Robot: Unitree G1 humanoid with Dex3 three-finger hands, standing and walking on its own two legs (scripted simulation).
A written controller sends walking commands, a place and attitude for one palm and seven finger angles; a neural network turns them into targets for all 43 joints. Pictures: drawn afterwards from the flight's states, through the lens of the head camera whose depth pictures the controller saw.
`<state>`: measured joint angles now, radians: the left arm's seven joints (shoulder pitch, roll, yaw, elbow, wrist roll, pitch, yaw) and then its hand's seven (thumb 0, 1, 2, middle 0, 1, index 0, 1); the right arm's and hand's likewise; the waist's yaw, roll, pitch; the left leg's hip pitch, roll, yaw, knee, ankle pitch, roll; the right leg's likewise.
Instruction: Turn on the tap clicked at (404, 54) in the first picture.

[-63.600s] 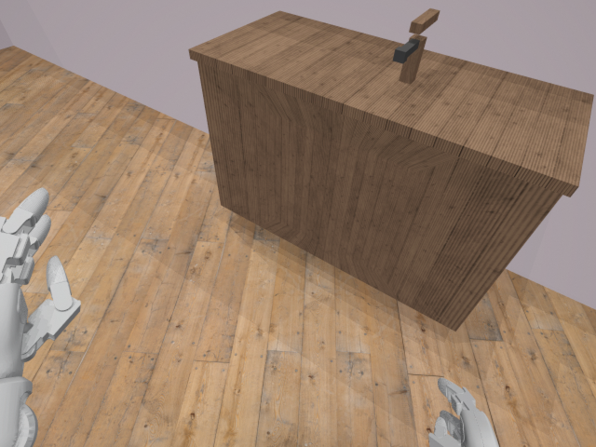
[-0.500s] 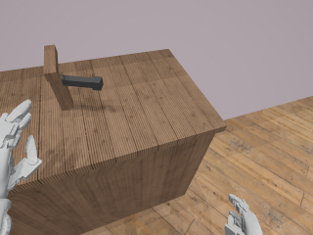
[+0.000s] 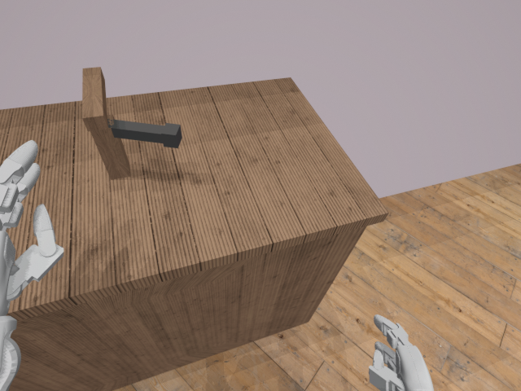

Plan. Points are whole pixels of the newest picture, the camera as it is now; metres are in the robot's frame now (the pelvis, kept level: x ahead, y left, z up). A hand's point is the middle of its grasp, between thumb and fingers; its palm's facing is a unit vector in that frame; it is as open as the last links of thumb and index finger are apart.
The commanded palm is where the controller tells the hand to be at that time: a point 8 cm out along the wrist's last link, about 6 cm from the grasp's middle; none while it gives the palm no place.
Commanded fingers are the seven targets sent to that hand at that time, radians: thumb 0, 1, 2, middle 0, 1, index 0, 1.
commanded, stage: come to a stop and stand still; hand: left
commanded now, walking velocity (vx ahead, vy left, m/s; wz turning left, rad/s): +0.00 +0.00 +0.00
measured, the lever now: (171, 135) +0.47 +0.20 +0.12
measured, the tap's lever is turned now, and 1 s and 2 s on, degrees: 66 66 66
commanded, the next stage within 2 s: look again from close up in 0.04 s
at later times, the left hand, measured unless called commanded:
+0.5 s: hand (55, 257) +0.21 +0.25 +0.16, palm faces +0.39 -0.84 -0.37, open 7.4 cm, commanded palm +0.15 +0.28 +0.17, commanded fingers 0.00 0.90 0.90 -0.20 -0.30 -0.20 -0.30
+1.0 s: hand (124, 241) +0.24 +0.19 +0.15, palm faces +0.36 -0.85 -0.39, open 7.4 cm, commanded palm +0.18 +0.22 +0.17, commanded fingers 0.00 0.90 0.90 -0.20 -0.30 -0.20 -0.30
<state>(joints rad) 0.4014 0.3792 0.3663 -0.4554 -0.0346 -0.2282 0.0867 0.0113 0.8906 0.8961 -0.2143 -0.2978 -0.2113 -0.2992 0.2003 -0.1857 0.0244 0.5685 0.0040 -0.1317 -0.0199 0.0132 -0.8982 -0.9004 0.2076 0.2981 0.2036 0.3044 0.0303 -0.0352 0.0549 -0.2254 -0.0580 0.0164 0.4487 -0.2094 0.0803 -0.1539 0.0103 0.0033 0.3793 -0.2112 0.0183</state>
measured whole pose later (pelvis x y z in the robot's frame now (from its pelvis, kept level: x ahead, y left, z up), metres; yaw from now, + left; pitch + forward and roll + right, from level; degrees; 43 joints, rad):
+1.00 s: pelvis +0.02 -0.06 -0.01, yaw +0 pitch +0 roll -1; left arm 0.43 0.38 0.37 -0.49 -0.06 -0.16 0.09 0.01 0.89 0.90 -0.21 -0.30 -0.21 -0.30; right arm 0.20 -0.19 -0.01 0.56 0.01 -0.07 -0.02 0.01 -0.90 -0.90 0.21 0.30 0.20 0.30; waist 0.02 0.00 0.05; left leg -0.26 0.02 -0.02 0.55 -0.30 0.00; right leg -0.17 0.09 -0.03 0.45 -0.28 -0.07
